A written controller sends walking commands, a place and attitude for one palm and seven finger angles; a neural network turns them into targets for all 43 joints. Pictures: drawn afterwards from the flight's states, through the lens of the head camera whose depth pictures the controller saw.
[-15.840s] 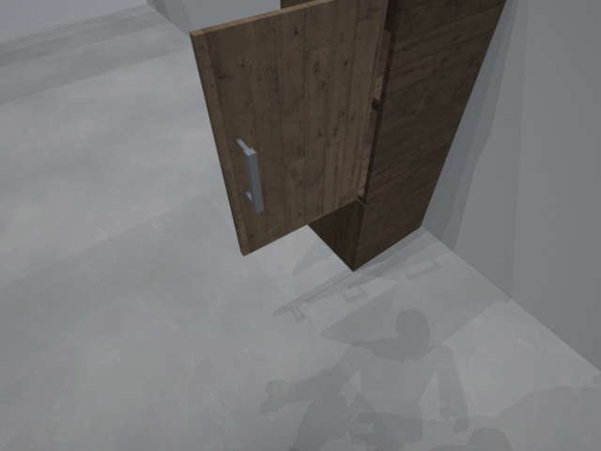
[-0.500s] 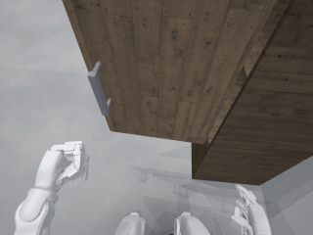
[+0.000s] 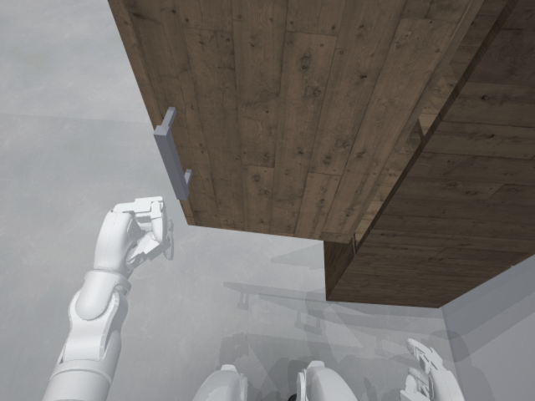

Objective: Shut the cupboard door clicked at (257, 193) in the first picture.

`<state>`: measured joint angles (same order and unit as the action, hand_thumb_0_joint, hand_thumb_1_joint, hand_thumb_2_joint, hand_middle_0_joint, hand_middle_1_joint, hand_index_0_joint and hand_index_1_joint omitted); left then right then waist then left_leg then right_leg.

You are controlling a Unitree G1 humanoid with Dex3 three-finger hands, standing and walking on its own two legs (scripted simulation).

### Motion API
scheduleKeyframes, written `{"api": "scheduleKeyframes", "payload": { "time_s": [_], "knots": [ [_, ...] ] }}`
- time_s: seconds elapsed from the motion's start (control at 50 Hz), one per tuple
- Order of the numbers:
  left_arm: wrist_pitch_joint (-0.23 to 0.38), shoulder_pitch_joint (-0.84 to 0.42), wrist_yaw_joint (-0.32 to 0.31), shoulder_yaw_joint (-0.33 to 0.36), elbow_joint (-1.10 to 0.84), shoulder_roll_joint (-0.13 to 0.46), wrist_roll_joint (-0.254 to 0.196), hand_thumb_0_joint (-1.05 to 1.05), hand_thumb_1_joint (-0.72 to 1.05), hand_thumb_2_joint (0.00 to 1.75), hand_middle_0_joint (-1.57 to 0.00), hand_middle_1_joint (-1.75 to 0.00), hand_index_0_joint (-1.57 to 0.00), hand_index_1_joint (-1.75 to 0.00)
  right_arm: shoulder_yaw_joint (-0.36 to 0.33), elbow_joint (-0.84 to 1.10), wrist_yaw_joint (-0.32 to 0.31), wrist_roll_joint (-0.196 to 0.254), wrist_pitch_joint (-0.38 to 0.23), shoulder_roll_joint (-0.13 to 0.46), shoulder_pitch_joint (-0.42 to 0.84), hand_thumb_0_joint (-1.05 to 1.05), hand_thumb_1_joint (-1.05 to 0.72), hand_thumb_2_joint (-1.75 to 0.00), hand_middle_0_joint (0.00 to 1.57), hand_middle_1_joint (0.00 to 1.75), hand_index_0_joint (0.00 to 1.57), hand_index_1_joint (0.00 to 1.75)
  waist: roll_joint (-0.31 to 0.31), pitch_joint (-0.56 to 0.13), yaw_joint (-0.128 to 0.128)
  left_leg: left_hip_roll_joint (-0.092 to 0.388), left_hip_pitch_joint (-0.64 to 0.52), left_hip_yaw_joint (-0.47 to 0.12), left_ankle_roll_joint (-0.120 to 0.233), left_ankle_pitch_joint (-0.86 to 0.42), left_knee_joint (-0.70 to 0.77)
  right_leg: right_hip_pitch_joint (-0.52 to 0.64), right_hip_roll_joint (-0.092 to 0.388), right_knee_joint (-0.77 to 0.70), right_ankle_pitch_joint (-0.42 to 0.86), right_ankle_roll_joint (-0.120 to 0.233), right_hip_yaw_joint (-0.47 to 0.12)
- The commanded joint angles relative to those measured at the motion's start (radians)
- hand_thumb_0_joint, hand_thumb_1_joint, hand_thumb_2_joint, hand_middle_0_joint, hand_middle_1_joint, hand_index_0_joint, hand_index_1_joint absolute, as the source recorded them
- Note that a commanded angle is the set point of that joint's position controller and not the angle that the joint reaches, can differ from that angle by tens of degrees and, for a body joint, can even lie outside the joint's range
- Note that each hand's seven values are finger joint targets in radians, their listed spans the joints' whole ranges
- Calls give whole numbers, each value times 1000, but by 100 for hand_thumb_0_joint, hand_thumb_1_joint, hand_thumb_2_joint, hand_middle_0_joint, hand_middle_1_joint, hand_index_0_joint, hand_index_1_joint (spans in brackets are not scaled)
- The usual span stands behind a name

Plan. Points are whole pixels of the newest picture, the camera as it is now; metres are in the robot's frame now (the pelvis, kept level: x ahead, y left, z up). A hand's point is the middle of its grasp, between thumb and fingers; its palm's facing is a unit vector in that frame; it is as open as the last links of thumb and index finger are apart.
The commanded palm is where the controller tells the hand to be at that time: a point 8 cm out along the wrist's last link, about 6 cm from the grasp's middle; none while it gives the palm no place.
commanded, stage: bring the fist close to the handle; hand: left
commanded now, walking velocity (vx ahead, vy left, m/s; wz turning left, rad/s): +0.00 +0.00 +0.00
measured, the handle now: (177, 157) +0.49 +0.17 +0.04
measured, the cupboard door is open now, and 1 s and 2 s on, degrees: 87 87 69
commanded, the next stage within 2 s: push the door shut along its arc in 0.62 s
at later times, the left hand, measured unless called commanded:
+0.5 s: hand (179, 217) +0.37 +0.15 +0.04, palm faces -0.08 -1.00 -0.04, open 3.1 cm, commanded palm +0.36 +0.20 +0.05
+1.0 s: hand (183, 193) +0.41 +0.14 +0.05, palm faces -0.14 -0.99 -0.06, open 3.1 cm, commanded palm +0.39 +0.20 +0.05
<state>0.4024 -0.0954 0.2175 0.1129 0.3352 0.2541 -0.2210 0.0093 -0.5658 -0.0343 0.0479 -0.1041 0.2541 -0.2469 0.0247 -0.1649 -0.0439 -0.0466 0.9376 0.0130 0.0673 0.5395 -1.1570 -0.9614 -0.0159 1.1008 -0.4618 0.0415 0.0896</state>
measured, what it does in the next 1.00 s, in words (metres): stands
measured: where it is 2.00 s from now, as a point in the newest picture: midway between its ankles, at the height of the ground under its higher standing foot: outside the picture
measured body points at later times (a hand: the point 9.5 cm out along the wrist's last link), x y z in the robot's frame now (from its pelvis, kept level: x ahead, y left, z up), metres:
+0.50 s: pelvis +0.00 +0.00 +0.01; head +0.09 +0.00 +0.45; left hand +0.37 +0.20 +0.04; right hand +0.11 -0.26 -0.11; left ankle +0.01 +0.07 -0.65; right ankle +0.04 -0.10 -0.65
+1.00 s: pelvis -0.01 -0.02 +0.00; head +0.09 -0.01 +0.44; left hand +0.41 +0.20 +0.05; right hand +0.11 -0.28 -0.11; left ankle +0.01 +0.07 -0.65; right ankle +0.04 -0.10 -0.65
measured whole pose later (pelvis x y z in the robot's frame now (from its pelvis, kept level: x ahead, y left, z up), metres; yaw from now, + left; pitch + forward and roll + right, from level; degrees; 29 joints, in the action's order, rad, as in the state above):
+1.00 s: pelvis -0.01 -0.02 +0.00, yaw +0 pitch +20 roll -1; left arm 0.44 -0.51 0.29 0.19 0.79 0.34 -0.19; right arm 0.02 -0.60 -0.03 0.06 0.00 0.25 -0.24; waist 0.01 -0.15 -0.08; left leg -0.03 0.98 0.01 0.05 0.52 -1.16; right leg -1.01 -0.03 1.11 -0.45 0.07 0.10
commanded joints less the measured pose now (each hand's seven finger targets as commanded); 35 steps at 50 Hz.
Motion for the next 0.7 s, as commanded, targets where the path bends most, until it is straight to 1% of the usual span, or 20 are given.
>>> {"api": "scheduleKeyframes", "payload": {
  "time_s": [0.0, 0.02, 0.04, 0.06, 0.08, 0.14, 0.2, 0.24, 0.34, 0.42, 0.48, 0.52, 0.54, 0.56, 0.58, 0.6, 0.62, 0.64, 0.66, 0.68],
  "knots": [
    [25, -308, -18, 14, -90, 93, 1, 0, 90, 90, -130, -150, -130, -150, -57, 116, -3, 5, -21, 152, -22, 0, -90, -90, 20, 30, 20, 30, 34, -290, -21, 56, -212, -115, -73, -297, 210, 166, 18, -119, 165, -8, -52],
    [12, -319, -20, 20, -62, 100, 6, 0, 90, 90, -130, -150, -130, -150, -59, 115, -3, 6, -14, 156, -27, 0, -90, -90, 20, 30, 20, 30, 19, -283, -21, 58, -215, -118, -75, -298, 214, 164, 17, -124, 166, -7, -50],
    [4, -318, -24, 40, -46, 117, 8, 0, 90, 90, -130, -150, -130, -150, -59, 118, -3, 5, -5, 161, -33, 0, -90, -90, 20, 30, 20, 30, 29, -291, -7, 56, -220, -117, -76, -311, 219, 172, 17, -125, 171, -2, -51],
    [-4, -341, -25, 11, -37, 82, 9, 0, 90, 90, -130, -150, -130, -150, -58, 123, 0, 6, 1, 156, -33, 0, -90, -90, 20, 30, 20, 30, 21, -306, -16, 56, -235, -119, -78, -321, 221, 174, 18, -126, 179, -5, -48],
    [-2, -374, -32, 39, -36, 109, 8, 0, 90, 90, -130, -150, -130, -150, -61, 119, 0, 5, 6, 158, -36, 0, -90, -90, 20, 30, 20, 30, 13, -317, -13, 58, -243, -118, -81, -342, 217, 178, 19, -124, 195, -5, -50],
    [24, -409, -52, 52, -66, 113, 5, 0, 90, 90, -130, -150, -130, -150, -61, 125, 4, 0, 15, 155, -41, 0, -90, -90, 20, 30, 20, 30, 27, -367, 0, 59, -279, -121, -87, -407, 214, 201, 18, -117, 233, -3, -51],
    [62, -498, -76, 56, -25, 119, 20, 0, 90, 90, -130, -150, -130, -150, -59, 105, 8, -4, 27, 149, -41, 0, -90, -90, 20, 30, 20, 30, 4, -349, -17, 62, -263, -120, -87, -378, 203, 178, 18, -111, 218, -8, -56],
    [76, -471, -83, 58, 9, 118, 33, 0, 90, 90, -130, -150, -130, -150, -61, 101, 12, -7, 33, 152, -49, 0, -90, -90, 20, 30, 20, 30, 9, -343, -7, 60, -258, -120, -86, -379, 206, 177, 17, -109, 214, -3, -56],
    [64, -405, -60, 79, 76, 144, 38, 0, 90, 90, -130, -150, -130, -150, -61, 111, 20, -3, 63, 155, -57, 0, -90, -90, 20, 30, 20, 30, 2, -346, 7, 52, -212, -92, -72, -370, 213, 246, 16, -125, 249, -2, -71],
    [73, -448, -40, 67, 15, 128, 11, 0, 90, 90, -130, -150, -130, -150, -63, 119, 16, 4, 69, 146, -49, 0, -90, -90, 20, 30, 20, 30, 4, -370, -4, 51, -222, -81, -62, -365, 211, 277, 18, -141, 269, -9, -82],
    [95, -485, -38, 101, 12, 170, 4, 0, 90, 90, -130, -150, -130, -150, -63, 104, 6, 2, 67, 147, -50, 0, -90, -90, 20, 30, 20, 30, 1, -366, -11, 50, -212, -77, -57, -369, 201, 286, 18, -138, 286, -10, -88],
    [111, -504, -37, 85, 16, 158, 6, 0, 90, 90, -130, -150, -130, -150, -62, 93, 5, 1, 63, 144, -47, 0, -90, -90, 20, 30, 20, 30, -6, -363, -19, 49, -198, -76, -52, -340, 195, 281, 20, -139, 269, -12, -92],
    [113, -507, -33, 73, 21, 148, 7, 0, 90, 90, -130, -150, -130, -150, -61, 91, 3, 1, 61, 145, -48, 0, -90, -90, 20, 30, 20, 30, 30, -349, -22, 47, -203, -74, -51, -341, 194, 265, 20, -141, 269, -9, -93],
    [114, -496, -29, 77, 43, 155, 11, 0, 90, 90, -130, -150, -130, -150, -61, 85, 3, 1, 61, 146, -50, 0, -90, -90, 20, 30, 20, 30, 15, -345, -21, 49, -201, -77, -53, -340, 195, 262, 20, -137, 265, -9, -91],
    [112, -508, -22, 53, 56, 130, 10, 0, 90, 90, -130, -150, -130, -150, -60, 84, 5, 2, 60, 144, -46, 0, -90, -90, 20, 30, 20, 30, 21, -341, -29, 47, -198, -76, -51, -326, 194, 252, 21, -141, 254, -11, -91],
    [104, -483, -19, 78, 88, 151, 9, 0, 90, 90, -130, -150, -130, -150, -63, 81, 4, 3, 62, 147, -49, 0, -90, -90, 20, 30, 20, 30, -3, -326, -23, 47, -175, -71, -50, -305, 194, 260, 20, -147, 241, -12, -94],
    [101, -502, -12, 63, 89, 146, 12, 0, 90, 90, -130, -150, -130, -150, -60, 83, 4, 3, 63, 147, -46, 0, -90, -90, 20, 30, 20, 30, 0, -331, -27, 43, -162, -68, -46, -298, 194, 272, 22, -149, 245, -12, -100],
    [92, -471, -9, 87, 107, 166, 10, 0, 90, 90, -130, -150, -130, -150, -62, 85, 3, 4, 66, 151, -53, 0, -90, -90, 20, 30, 20, 30, 0, -337, -15, 42, -156, -66, -45, -303, 193, 288, 21, -150, 253, -9, -102],
    [87, -483, -4, 74, 106, 151, 9, 0, 90, 90, -130, -150, -130, -150, -60, 91, 4, 5, 68, 147, -49, 0, -90, -90, 20, 30, 20, 30, -3, -343, -22, 41, -159, -62, -44, -311, 194, 293, 24, -150, 269, -12, -103],
    [80, -476, -2, 90, 115, 165, 4, 0, 90, 90, -130, -150, -130, -150, -60, 91, 4, 7, 70, 147, -47, 0, -90, -90, 20, 30, 20, 30, -4, -344, -13, 39, -147, -59, -44, -300, 195, 305, 24, -154, 264, -12, -106]
  ]
}}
